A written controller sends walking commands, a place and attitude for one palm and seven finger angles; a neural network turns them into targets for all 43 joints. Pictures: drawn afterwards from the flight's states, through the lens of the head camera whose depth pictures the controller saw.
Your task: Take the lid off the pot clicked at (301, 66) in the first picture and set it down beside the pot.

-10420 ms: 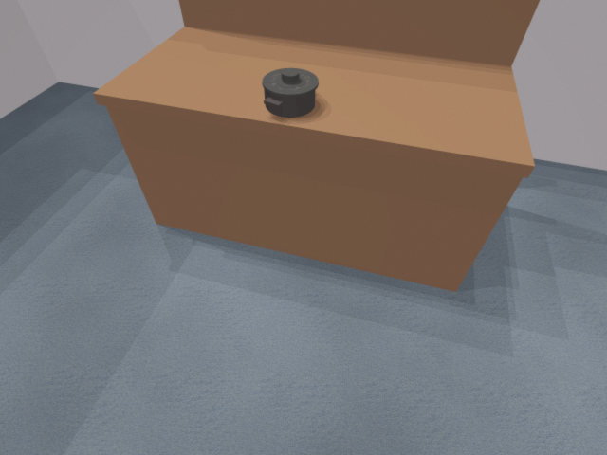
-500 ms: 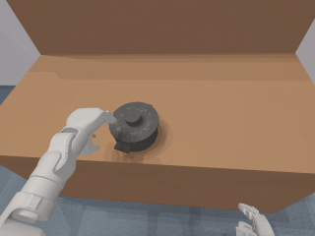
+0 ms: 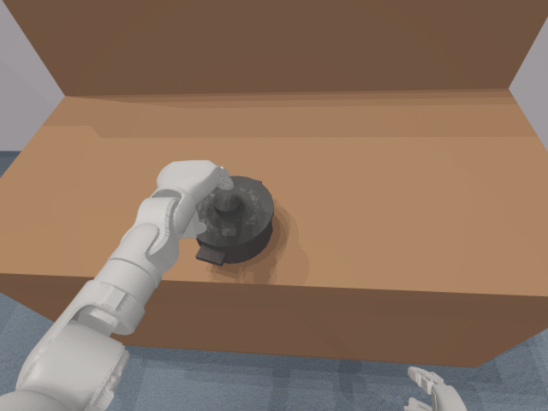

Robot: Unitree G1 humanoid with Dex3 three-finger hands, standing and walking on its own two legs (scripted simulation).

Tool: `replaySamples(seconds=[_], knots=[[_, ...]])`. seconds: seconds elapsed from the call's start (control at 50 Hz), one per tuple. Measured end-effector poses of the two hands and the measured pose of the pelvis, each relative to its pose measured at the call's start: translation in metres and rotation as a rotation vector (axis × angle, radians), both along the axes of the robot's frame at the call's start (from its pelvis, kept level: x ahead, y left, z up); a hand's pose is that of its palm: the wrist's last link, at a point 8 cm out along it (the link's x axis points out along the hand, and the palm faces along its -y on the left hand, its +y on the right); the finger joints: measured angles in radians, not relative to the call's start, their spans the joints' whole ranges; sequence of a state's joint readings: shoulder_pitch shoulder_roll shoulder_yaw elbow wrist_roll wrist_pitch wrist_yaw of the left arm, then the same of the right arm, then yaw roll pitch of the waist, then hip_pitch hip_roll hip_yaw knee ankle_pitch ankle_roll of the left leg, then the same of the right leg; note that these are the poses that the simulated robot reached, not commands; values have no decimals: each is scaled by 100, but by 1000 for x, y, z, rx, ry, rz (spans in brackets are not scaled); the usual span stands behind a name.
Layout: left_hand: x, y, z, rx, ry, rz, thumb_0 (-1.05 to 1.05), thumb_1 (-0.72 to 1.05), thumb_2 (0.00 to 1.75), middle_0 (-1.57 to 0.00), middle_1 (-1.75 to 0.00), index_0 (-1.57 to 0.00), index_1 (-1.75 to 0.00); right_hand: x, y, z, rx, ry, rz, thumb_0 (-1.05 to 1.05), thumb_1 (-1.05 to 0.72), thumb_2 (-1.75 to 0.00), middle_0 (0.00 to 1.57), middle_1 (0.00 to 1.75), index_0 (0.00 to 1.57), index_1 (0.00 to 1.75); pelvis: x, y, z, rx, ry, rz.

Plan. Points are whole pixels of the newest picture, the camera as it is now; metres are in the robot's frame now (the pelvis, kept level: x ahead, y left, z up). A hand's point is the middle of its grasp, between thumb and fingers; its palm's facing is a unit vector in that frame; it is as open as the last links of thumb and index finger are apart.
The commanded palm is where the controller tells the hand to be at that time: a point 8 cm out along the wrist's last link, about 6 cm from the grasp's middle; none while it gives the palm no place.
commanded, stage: move the open hand above the knob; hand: left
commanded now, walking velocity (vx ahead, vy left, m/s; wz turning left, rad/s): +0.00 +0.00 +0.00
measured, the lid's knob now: (228, 202) +0.47 +0.10 -0.01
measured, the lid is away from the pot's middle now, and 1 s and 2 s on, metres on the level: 0.00 0.00 0.00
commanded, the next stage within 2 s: lower the open fingers around the knob in 1.08 s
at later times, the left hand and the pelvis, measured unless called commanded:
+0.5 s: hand (219, 190) +0.45 +0.10 +0.06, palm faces -0.34 -0.04 -0.94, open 10.1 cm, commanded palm +0.44 +0.11 +0.12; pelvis +0.00 -0.01 +0.00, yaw -2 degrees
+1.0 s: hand (208, 196) +0.44 +0.12 +0.06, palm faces -0.35 -0.04 -0.94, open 10.1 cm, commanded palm +0.44 +0.11 +0.12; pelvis +0.00 +0.00 +0.00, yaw -1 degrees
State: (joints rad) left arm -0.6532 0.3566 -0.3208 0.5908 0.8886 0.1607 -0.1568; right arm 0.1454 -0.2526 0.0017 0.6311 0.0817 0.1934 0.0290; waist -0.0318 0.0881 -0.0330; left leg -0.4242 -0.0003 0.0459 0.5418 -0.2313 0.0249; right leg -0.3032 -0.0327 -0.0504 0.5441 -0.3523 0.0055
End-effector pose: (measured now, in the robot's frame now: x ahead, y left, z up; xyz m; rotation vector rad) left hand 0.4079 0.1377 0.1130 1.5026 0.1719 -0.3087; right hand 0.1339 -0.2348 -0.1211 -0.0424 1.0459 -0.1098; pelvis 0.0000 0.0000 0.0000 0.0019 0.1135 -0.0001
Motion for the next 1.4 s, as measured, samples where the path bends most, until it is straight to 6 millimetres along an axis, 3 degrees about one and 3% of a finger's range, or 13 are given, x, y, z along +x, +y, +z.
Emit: replaySamples(seconds=[0.3, 0.48, 0.6, 0.84, 0.96, 1.2, 1.4], knots=[[28, -31, 3, 7, 39, 5, 0, -22, 124, -82, -9, -81, -8, -58, -26, -6, -63, 103, -101, 1, -90, -90, 20, 30, 20, 30, -5, -6, 0, 2, 15, -19], [37, -33, 2, 7, 41, 17, 0, -22, 124, -82, -9, -81, -8, -86, -36, -7, -82, 152, -153, 1, -90, -90, 20, 30, 20, 30, -2, -8, 1, 3, 23, -35], [35, -23, 4, 4, 35, 25, 0, -22, 124, -82, -9, -81, -8, -81, -36, -5, -81, 135, -157, 1, -90, -90, 20, 30, 20, 30, 1, -8, 2, 2, 18, -37], [25, -10, 2, 7, 46, 15, 0, -22, 124, -82, -9, -81, -8, -39, -24, 2, -76, 49, -96, 1, -90, -90, 20, 30, 20, 30, -1, -3, 1, -1, 14, -21], [25, -12, 0, 11, 48, 3, 0, -22, 124, -82, -9, -81, -8, -29, -17, 2, -72, 34, -77, 1, -90, -90, 20, 30, 20, 30, -2, 1, 0, -2, 20, -16], [35, -20, 3, 3, 31, 4, 0, -22, 124, -82, -9, -81, -8, -55, -11, -5, -57, 97, -103, 1, -90, -90, 20, 30, 20, 30, -1, 4, 0, -2, 33, -26], [32, -25, -10, 4, 65, -2, 0, -22, 124, -82, -9, -81, -8, -77, -18, -7, -73, 141, -135, 1, -90, -90, 20, 30, 20, 30, -2, 2, 0, -1, 34, -32]])
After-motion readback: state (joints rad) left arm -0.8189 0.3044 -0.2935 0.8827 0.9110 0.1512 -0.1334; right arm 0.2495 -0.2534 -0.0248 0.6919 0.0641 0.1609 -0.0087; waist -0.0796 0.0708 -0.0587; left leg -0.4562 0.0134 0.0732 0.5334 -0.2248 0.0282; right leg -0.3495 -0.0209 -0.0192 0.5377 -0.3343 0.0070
